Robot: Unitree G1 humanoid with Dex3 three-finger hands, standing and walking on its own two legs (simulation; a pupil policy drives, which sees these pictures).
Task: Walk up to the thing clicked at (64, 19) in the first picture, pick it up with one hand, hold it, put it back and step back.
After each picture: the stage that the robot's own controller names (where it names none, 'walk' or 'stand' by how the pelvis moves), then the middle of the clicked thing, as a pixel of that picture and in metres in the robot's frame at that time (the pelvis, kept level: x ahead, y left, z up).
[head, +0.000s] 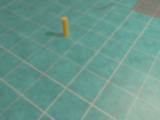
stand; (65, 27) +1.59 +0.19 -0.66
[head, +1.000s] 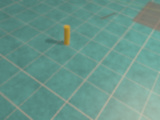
walk; (66, 35) +1.47 +0.10 -0.64
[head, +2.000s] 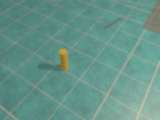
walk; (63, 60) +0.97 +0.12 -0.64
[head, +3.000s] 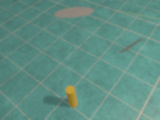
walk; (71, 97) +0.61 +0.14 -0.63
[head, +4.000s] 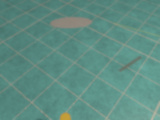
stand; out of the picture +0.42 +0.12 -0.64
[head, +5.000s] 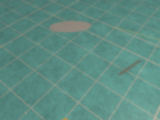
stand; out of the picture +0.40 +0.12 -0.65
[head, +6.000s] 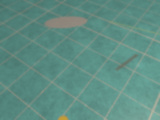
stand; out of the picture +0.39 +0.13 -0.65
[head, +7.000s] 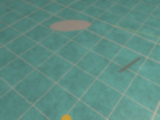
stand; out of the picture +0.43 +0.12 -0.66
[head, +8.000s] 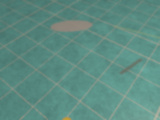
stand; out of the picture +0.41 +0.12 -0.66
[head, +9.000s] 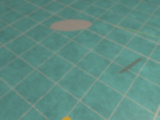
go down; out of the picture +0.41 +0.11 -0.66
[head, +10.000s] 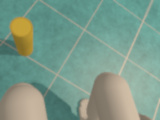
go down; (23, 40) +0.51 +0.16 -0.25
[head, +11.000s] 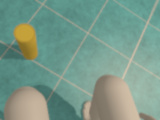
approach; (28, 45) +0.50 +0.15 -0.26
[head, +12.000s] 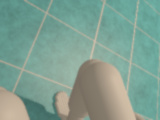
close in; out of the picture +0.50 +0.21 -0.17
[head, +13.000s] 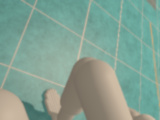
close; out of the picture +0.49 +0.22 -0.18
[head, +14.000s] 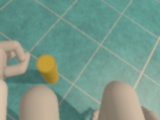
hold; (49, 71) +0.41 +0.13 -0.25
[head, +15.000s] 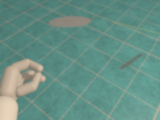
hold; out of the picture +0.34 +0.07 -0.60
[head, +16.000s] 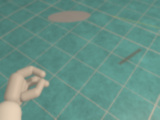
hold; out of the picture +0.34 +0.10 -0.61
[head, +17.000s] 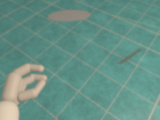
stand; out of the picture +0.34 +0.09 -0.61
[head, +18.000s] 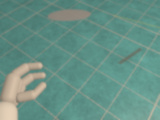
crouch; out of the picture +0.34 +0.09 -0.61
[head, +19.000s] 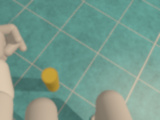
crouch; (51, 81) +0.41 +0.10 -0.35
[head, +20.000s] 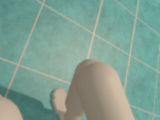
lower; out of the picture +0.40 +0.16 -0.19
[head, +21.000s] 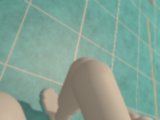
lower; out of the picture +0.41 +0.17 -0.18
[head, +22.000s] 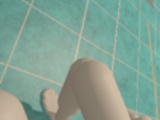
lower; out of the picture +0.41 +0.17 -0.18
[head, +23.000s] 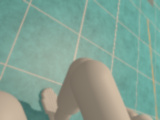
lower; out of the picture +0.41 +0.17 -0.19
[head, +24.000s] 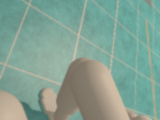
lower; out of the picture +0.41 +0.17 -0.19
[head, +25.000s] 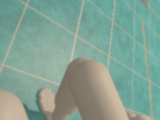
open; out of the picture +0.41 +0.17 -0.19
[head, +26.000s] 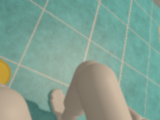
stand; out of the picture +0.37 +0.16 -0.19
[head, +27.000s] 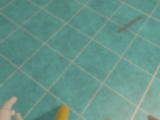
stand; (61, 118) +0.30 +0.10 -0.51
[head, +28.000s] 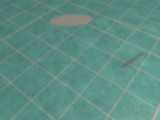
stand; out of the picture +0.24 +0.09 -0.61
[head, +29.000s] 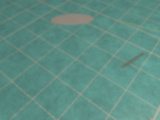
stand; out of the picture +0.23 +0.09 -0.62
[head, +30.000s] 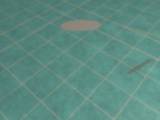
stand; out of the picture +0.19 +0.03 -0.74
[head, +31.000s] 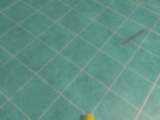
walk; out of the picture +0.25 -0.07 -0.73
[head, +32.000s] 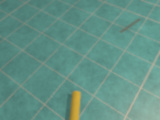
walk; (75, 107) +0.47 +0.10 -0.72
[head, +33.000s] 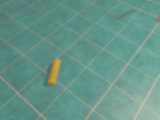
walk; (54, 72) +0.82 +0.24 -0.72
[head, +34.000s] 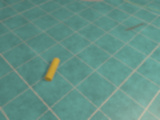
stand; (52, 69) +0.99 +0.30 -0.74
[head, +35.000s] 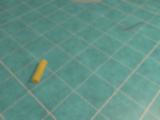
stand; (39, 71) +0.99 +0.43 -0.75
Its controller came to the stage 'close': yes
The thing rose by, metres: 0.02
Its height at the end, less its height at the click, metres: -0.09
